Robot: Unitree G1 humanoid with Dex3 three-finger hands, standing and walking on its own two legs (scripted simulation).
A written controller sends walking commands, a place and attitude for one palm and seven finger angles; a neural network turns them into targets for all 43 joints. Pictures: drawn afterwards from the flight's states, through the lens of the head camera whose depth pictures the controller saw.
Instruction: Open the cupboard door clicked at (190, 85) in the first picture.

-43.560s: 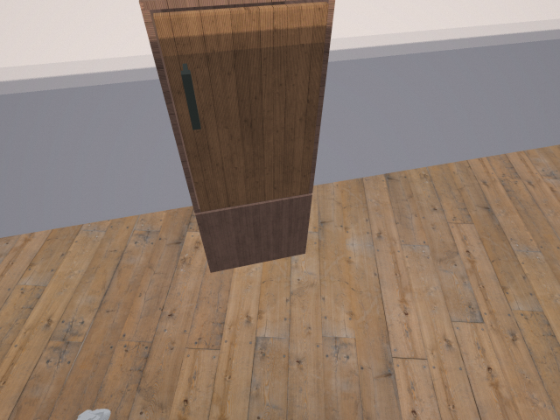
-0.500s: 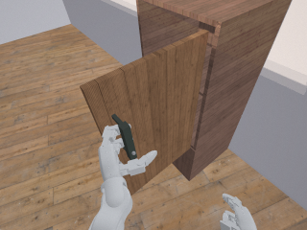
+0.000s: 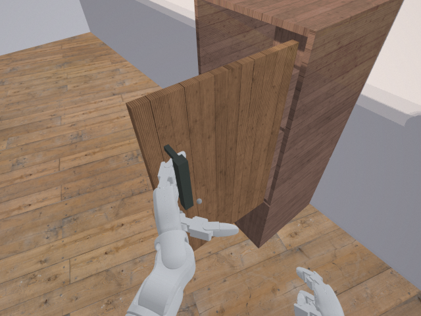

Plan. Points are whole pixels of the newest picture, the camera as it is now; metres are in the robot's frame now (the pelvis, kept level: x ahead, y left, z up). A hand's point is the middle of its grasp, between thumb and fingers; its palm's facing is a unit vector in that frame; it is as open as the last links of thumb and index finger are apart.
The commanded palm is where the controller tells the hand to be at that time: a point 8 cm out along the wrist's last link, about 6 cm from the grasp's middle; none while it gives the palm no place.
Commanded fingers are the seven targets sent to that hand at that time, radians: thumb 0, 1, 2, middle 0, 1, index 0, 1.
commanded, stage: slide the hand sideways off the handle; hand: left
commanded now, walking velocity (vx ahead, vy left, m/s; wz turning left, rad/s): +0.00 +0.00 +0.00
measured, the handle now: (178, 178) +0.36 +0.09 +0.09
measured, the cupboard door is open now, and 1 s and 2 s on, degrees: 88 92 92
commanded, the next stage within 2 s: draw the hand back to the body in 1.20 s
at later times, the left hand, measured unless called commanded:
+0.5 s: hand (194, 228) +0.25 +0.05 +0.09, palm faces -0.11 -0.99 +0.02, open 16.4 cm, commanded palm +0.22 +0.10 +0.09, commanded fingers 0.00 -0.50 0.30 -0.15 -0.30 -0.15 -0.30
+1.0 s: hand (164, 254) +0.20 +0.09 +0.09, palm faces -0.03 -1.00 -0.01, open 16.3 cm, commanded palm +0.17 +0.14 +0.09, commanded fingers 0.00 -0.50 0.30 -0.15 -0.30 -0.15 -0.30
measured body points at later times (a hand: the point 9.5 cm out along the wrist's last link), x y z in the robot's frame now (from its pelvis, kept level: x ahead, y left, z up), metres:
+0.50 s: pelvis +0.00 +0.02 +0.00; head +0.01 +0.00 +0.45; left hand +0.25 +0.10 +0.09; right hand +0.17 -0.20 -0.08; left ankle +0.02 +0.11 -0.71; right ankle +0.00 -0.08 -0.71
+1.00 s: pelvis +0.01 +0.00 -0.01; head +0.03 -0.02 +0.44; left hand +0.20 +0.14 +0.09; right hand +0.20 -0.21 -0.08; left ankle +0.02 +0.11 -0.71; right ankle +0.00 -0.08 -0.71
